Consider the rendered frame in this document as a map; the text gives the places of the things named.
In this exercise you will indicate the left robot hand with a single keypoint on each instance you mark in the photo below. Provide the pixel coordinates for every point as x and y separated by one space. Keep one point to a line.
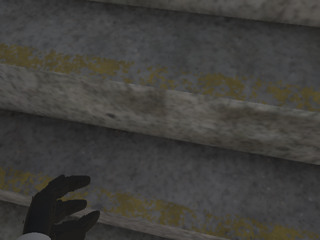
45 210

